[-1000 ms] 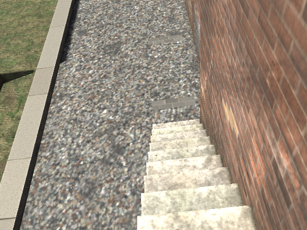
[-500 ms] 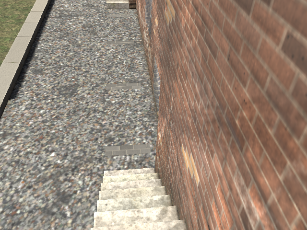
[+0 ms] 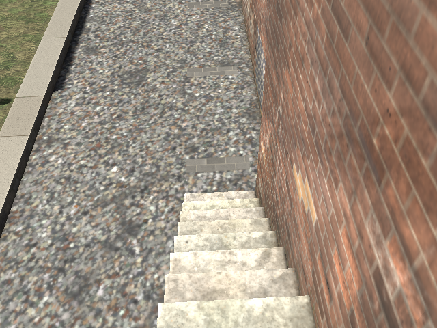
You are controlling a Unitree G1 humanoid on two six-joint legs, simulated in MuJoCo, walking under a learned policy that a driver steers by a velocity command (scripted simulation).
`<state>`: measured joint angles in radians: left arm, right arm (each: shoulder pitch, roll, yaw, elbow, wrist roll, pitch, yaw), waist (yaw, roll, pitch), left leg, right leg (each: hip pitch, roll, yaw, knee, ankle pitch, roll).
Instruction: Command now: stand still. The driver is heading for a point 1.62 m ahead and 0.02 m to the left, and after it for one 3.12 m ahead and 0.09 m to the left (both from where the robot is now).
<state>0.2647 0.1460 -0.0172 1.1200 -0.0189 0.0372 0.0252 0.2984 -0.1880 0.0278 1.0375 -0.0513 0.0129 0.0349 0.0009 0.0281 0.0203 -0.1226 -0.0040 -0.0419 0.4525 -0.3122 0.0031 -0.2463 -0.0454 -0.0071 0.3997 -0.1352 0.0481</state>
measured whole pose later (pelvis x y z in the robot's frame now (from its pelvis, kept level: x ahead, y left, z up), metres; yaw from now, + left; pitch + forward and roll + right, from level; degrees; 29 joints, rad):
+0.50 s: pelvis +0.00 +0.02 +0.00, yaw +0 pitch -2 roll -1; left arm 0.30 0.21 0.00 1.12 -0.03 0.05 0.01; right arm 0.28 -0.19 0.03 0.93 -0.06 -0.03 0.02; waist 0.00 0.00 -0.01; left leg -0.11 -0.03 -0.03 0.46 -0.32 0.04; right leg -0.22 -0.08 0.00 0.39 -0.14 0.09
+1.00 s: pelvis +0.11 -0.01 -0.03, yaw -3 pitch +0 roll +3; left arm 0.62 0.18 0.03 1.13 -0.05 -0.08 0.07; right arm 0.14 -0.25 -0.04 0.88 -0.06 0.04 0.05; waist 0.06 0.01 0.01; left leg -0.66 -0.04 -0.03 1.05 0.17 0.02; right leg -0.21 -0.04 0.00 0.77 -0.56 -0.02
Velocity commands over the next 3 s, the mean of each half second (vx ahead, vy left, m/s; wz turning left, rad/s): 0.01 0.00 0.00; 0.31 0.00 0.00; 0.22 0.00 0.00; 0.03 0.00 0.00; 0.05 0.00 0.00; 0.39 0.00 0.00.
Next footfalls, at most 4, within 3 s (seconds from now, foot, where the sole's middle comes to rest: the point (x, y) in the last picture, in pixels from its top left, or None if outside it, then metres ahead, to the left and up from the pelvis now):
1.18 left None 0.26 0.09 -0.97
1.46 right None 0.36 -0.14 -0.97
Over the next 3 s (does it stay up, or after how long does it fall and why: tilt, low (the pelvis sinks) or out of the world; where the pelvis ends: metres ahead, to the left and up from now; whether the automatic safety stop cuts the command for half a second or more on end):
stays up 0.43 0.04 -0.32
